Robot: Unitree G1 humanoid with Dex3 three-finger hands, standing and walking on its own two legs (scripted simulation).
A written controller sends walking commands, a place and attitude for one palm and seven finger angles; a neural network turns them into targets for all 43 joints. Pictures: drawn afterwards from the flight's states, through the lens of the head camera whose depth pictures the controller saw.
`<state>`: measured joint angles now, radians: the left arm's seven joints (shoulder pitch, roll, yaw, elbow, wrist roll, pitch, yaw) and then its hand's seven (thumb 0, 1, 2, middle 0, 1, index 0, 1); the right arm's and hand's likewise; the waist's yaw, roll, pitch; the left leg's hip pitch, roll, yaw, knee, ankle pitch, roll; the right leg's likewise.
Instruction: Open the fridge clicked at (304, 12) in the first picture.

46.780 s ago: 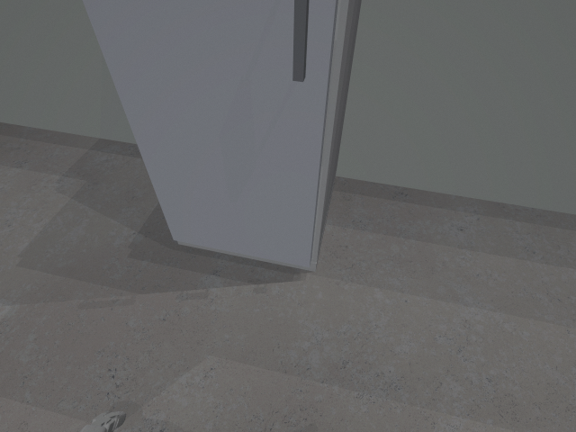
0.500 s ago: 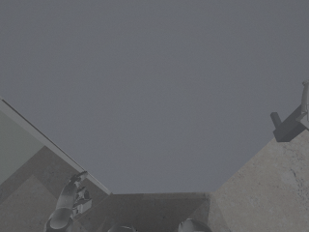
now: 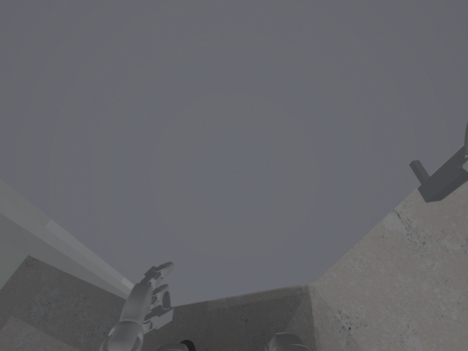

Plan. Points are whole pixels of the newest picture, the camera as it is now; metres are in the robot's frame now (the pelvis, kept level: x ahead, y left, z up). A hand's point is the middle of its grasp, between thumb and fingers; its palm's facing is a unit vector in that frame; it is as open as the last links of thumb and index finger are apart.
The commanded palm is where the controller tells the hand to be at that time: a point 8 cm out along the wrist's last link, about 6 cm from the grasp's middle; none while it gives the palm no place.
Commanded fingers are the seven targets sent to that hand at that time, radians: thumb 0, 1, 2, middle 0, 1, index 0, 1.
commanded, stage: stop walking and hold the door back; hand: right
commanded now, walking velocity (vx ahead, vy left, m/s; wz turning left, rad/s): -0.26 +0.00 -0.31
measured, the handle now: out of the picture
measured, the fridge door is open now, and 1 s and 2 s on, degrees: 59 62 60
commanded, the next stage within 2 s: loosen the grip on the handle in 1.32 s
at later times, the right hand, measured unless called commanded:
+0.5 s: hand out of the picture +0.29 -0.25 +0.24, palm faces +0.27 +0.96 -0.10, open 7.1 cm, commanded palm +0.26 -0.28 +0.22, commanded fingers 0.00 -0.90 -0.90 0.45 1.40 0.45 1.40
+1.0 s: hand out of the picture +0.27 -0.24 +0.24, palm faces +0.31 +0.95 -0.09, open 6.7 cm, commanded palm +0.25 -0.28 +0.22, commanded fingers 0.00 -0.90 -0.90 0.45 1.40 0.45 1.40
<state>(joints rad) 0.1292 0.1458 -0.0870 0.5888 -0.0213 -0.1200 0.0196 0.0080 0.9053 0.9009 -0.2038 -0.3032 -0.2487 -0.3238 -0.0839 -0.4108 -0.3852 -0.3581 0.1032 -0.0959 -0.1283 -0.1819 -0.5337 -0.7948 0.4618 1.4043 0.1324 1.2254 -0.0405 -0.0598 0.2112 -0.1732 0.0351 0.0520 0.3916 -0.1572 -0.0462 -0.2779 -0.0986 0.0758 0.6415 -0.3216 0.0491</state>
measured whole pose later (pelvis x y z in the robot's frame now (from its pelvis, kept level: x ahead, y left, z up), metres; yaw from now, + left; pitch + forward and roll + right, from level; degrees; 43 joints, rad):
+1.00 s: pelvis -0.10 -0.03 +0.01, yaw -2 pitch -2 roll +1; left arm 0.18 0.25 -0.03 0.68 -0.04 -0.02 0.09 0.01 0.91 0.90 -0.20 -0.30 -0.20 -0.30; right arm -0.51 -0.31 -0.15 0.31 0.09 -0.12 -0.12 -0.10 -0.63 -0.82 0.46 1.40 0.22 1.34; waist -0.02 -0.01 0.01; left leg -0.14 -0.02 0.08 0.34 -0.18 0.02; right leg -0.19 0.02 -0.04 0.40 -0.18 -0.05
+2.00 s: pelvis -0.08 -0.01 +0.01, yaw +0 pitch -1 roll +0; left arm 0.18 0.26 -0.01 0.72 -0.02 -0.01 0.09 0.01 0.91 0.90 -0.20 -0.30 -0.20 -0.30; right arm -0.51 -0.41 -0.32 0.21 0.05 0.15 -0.09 -0.01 0.52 -0.22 0.35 1.25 0.27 1.20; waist -0.02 -0.01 0.00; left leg -0.15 -0.05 0.04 0.39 -0.22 0.06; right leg -0.17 -0.01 -0.07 0.40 -0.22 -0.02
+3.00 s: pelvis -0.10 -0.02 +0.01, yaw -1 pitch -3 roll +0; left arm 0.18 0.26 -0.05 0.70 -0.06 -0.06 0.14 0.01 0.91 0.90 -0.20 -0.30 -0.20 -0.30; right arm -0.33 -0.47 -0.45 0.08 0.17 0.15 0.07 -0.01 0.55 -0.20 0.26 1.15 0.26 1.15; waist -0.04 -0.04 0.00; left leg -0.16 -0.03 0.05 0.44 -0.24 0.04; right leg -0.18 0.01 -0.06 0.46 -0.23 -0.04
